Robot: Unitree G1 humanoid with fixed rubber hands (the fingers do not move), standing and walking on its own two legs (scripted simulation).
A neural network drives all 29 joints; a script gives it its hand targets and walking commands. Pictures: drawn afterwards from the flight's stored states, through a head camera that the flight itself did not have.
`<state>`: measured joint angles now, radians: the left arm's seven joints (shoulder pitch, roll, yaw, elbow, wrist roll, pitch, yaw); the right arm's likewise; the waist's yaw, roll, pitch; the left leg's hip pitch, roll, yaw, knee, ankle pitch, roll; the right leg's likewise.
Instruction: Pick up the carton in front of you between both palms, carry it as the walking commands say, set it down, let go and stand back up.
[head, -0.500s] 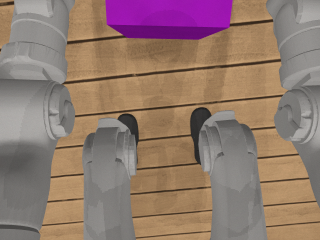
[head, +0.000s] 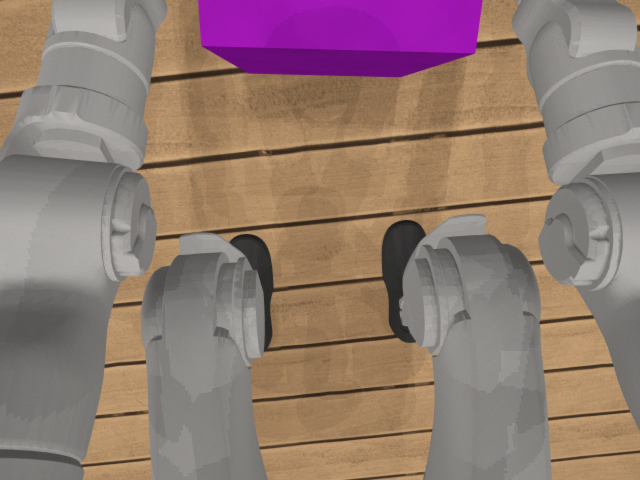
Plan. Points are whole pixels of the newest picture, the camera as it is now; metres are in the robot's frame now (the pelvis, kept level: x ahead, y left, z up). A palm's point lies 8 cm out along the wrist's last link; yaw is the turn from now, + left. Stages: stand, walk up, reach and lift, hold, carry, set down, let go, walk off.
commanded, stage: reach and lift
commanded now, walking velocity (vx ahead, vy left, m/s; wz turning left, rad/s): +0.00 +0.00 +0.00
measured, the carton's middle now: out of the picture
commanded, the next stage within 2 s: none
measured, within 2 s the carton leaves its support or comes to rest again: leaves its support in 0.52 s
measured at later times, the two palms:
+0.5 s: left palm out of the picture +0.57 +0.13 -0.17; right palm out of the picture +0.55 -0.17 -0.16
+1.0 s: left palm out of the picture +0.51 +0.13 +0.04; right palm out of the picture +0.49 -0.16 +0.03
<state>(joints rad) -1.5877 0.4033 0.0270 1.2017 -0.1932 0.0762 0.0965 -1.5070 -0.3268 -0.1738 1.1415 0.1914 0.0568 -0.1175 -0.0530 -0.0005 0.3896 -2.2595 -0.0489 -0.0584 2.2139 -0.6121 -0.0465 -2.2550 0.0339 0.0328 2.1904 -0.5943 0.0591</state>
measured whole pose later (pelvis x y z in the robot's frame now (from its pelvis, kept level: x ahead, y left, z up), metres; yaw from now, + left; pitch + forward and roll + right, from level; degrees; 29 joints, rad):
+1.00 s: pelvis -0.02 +0.00 +0.10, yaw +1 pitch +44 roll +0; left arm -1.23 0.06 0.49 0.83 0.26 0.37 0.04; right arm -1.17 -0.02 -0.55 0.73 -0.26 0.38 -0.04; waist -0.03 0.02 -0.10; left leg -2.09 -0.12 -0.10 1.81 -0.48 -0.08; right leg -2.10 0.10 0.09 1.80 -0.47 0.08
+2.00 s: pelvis +0.08 +0.00 +0.36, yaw +1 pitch +18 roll +0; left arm -0.42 -0.14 0.34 0.55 0.22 0.37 0.04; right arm -0.42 0.14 -0.35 0.53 -0.22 0.37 -0.03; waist -0.01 0.00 -0.18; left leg -0.81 -0.07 -0.14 0.86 -0.36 -0.03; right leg -0.81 0.06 0.14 0.86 -0.35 0.03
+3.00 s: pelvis +0.09 +0.00 +0.41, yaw +1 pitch -4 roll +0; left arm -0.28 -0.16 0.25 0.33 0.29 0.66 0.00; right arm -0.28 0.16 -0.25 0.32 -0.29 0.66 0.01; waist 0.00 0.00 -0.01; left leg -0.12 -0.03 -0.14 0.40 -0.21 -0.02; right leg -0.13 0.03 0.14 0.39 -0.20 0.02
